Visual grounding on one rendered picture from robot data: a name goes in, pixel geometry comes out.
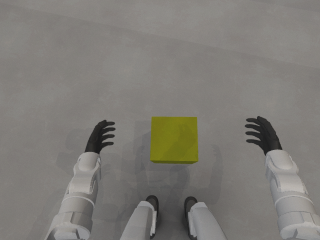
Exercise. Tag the robot left shin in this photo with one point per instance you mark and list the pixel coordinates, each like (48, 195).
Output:
(145, 203)

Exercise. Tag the carton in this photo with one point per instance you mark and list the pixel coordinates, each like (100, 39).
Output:
(174, 140)

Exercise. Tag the robot shin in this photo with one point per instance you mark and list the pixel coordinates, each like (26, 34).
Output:
(199, 205)
(145, 203)

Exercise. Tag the left robot hand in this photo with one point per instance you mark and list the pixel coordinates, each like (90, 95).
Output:
(96, 138)

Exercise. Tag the robot right shin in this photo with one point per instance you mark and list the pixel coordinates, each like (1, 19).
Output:
(199, 205)

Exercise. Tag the right robot forearm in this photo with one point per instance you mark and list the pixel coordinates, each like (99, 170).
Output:
(297, 217)

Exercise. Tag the left robot forearm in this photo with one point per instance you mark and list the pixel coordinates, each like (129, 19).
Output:
(74, 219)

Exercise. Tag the right robot hand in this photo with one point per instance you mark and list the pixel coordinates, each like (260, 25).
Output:
(268, 139)

